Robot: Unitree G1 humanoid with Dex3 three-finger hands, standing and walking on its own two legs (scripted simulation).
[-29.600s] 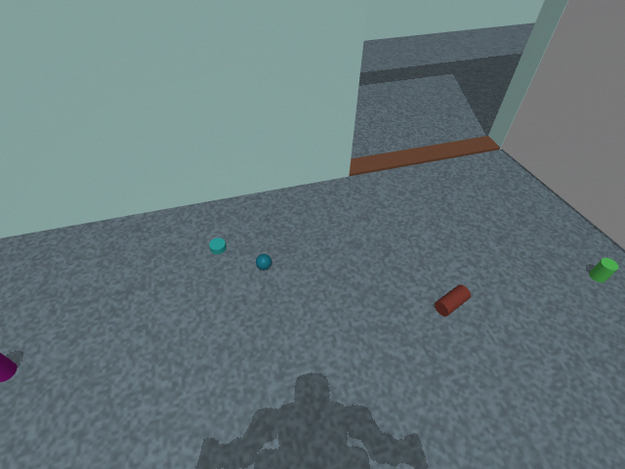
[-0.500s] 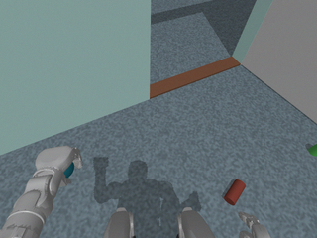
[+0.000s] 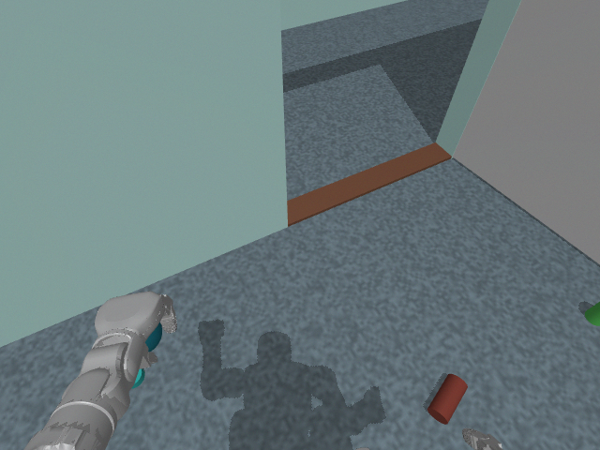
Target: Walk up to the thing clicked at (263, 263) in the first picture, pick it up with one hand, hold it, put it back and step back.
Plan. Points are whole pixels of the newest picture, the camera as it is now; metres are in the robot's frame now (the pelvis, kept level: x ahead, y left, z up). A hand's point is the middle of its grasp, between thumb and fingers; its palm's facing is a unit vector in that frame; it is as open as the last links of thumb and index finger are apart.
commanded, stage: hold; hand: left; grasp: from above
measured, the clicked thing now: (140, 333) +0.33 +0.24 -0.09
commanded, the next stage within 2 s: crouch in 1.92 s
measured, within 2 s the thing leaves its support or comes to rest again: neither
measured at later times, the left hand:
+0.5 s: hand (141, 323) +0.32 +0.22 -0.03, palm faces -0.45 -0.06 -0.89, open 7.0 cm
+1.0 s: hand (138, 331) +0.30 +0.21 -0.01, palm faces -0.45 -0.05 -0.89, open 7.0 cm
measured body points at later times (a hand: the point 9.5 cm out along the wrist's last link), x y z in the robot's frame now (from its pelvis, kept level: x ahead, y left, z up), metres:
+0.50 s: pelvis +0.02 +0.00 +0.02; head +0.04 -0.02 +0.47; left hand +0.34 +0.22 +0.02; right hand +0.14 -0.26 -0.10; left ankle +0.03 +0.12 -0.70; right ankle +0.01 -0.14 -0.70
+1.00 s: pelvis +0.01 -0.01 +0.03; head +0.01 -0.03 +0.48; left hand +0.32 +0.21 +0.04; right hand +0.15 -0.26 -0.09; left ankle +0.03 +0.12 -0.70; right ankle +0.01 -0.14 -0.70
